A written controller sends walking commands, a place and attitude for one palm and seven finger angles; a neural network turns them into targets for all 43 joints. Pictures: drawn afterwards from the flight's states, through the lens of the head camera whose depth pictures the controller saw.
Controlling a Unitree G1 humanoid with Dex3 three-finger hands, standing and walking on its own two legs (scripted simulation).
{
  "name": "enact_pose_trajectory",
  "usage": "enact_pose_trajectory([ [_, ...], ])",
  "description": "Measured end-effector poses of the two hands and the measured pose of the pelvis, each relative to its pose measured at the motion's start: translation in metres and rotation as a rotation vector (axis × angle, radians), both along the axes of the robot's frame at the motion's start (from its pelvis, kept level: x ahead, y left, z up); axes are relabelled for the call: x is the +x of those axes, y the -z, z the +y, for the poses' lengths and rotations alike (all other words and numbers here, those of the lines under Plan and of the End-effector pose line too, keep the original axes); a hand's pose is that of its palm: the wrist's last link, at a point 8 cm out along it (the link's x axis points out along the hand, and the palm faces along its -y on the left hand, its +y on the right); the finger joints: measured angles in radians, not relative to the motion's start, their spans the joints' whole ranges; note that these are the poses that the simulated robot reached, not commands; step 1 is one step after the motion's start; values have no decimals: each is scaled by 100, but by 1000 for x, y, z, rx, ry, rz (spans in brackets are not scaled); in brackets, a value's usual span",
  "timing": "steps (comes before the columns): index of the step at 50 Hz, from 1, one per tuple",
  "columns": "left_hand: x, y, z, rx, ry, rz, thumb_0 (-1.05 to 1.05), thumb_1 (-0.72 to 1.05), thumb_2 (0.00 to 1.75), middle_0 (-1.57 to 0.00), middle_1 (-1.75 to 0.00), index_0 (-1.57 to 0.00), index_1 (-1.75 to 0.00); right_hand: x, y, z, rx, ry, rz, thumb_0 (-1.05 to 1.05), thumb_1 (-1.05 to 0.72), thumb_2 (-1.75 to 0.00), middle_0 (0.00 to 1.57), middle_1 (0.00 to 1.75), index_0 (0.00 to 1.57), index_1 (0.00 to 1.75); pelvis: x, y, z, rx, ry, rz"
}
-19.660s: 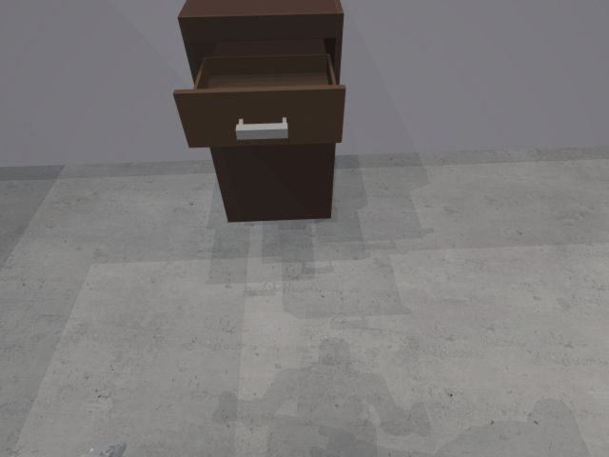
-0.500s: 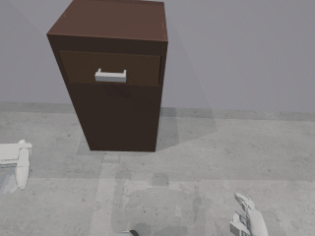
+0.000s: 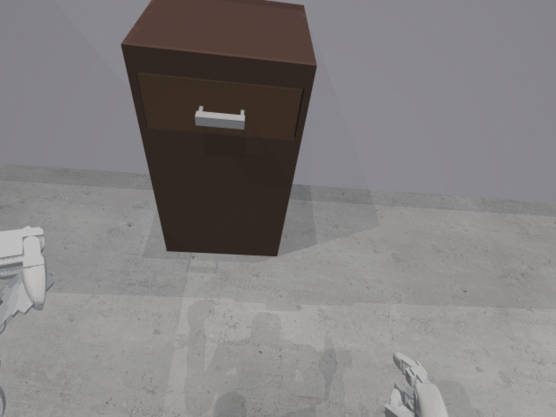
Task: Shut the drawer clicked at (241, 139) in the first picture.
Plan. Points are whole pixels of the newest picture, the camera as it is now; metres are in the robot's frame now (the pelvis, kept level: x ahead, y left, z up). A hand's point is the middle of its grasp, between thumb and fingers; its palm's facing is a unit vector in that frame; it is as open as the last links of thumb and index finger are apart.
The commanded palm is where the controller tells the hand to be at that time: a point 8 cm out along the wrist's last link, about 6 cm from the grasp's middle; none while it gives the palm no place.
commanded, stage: stop stepping back and stand still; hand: left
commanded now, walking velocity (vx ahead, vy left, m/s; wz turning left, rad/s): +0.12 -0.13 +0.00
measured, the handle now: (221, 115) +0.84 +0.20 -0.05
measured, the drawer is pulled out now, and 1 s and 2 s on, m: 0.00 0.00 0.00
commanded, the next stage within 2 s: let the arm hang, fingers relaxed in 1.06 s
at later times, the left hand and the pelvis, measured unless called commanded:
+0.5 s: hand (21, 299) +0.18 +0.26 +0.17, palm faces +0.34 -0.85 -0.40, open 3.3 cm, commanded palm +0.12 +0.30 +0.18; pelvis -0.02 +0.03 +0.01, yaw -2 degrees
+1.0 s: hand (67, 285) +0.20 +0.24 +0.16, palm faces +0.32 -0.83 -0.45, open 3.2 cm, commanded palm +0.14 +0.28 +0.18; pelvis +0.00 +0.00 +0.01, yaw -2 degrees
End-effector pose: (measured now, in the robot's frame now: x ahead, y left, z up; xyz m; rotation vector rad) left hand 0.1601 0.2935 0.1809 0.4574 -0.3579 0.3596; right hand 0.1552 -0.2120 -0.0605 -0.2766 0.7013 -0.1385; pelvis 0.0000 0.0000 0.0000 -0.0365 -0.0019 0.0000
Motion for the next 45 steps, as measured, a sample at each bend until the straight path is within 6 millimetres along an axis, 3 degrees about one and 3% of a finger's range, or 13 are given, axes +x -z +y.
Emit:
enact_pose_trajectory([
  [6, -13, -10, -11, 7, 57, 104, 1, 89, 90, -141, -159, -141, -160, -32, -17, 10, 42, 11, -5, 1, -90, -89, 21, 30, 21, 31, -12, -18, 3, -16, 18, 4],
  [9, -27, -9, -17, 60, 97, 139, 1, 89, 90, -141, -159, -141, -160, -39, -11, 1, 22, 18, -2, 1, -90, -89, 21, 30, 21, 31, -22, -11, 3, 11, 37, 19],
  [12, -34, -8, -10, 68, 94, 117, 1, 89, 90, -141, -159, -141, -160, -47, -1, -11, -13, 48, 38, 1, -90, -89, 21, 30, 21, 31, -29, -5, 9, 0, 50, 0],
  [18, -28, 14, 19, -40, 2, 42, 1, 89, 90, -141, -159, -141, -160, -61, 8, -23, -81, 121, 50, 1, -91, -89, 21, 30, 21, 30, -24, 9, 26, -2, 23, -22],
  [23, -19, 5, 17, -20, 28, 64, 1, 89, 90, -141, -159, -141, -160, -65, 1, -2, -25, 107, 31, 1, -91, -89, 20, 30, 20, 30, -26, -2, 28, 18, 25, -30],
  [28, -23, -17, 6, 71, 68, 90, 1, 89, 90, -141, -159, -141, -160, -57, -1, 20, 49, 60, 28, 1, -91, -89, 20, 30, 20, 30, -19, -12, 25, 5, 35, -8],
  [32, -19, -12, 4, 93, 46, 140, 1, 89, 90, -141, -159, -141, -160, -42, 10, 22, 79, 39, 36, 1, -90, -89, 21, 30, 21, 31, -18, -8, 21, 21, 40, 0],
  [39, -10, 7, -4, 7, 0, 214, 1, 89, 90, -141, -159, -141, -160, -20, 10, 1, 65, 57, 22, 1, -91, -89, 21, 30, 21, 31, -8, -9, 14, 21, 40, 3],
  [45, -3, 2, -15, 13, 22, 186, 1, 89, 90, -141, -159, -141, -160, -3, 0, -20, 23, 73, -14, 1, -91, -89, 21, 30, 21, 30, -2, -9, 8, 25, 37, 5],
])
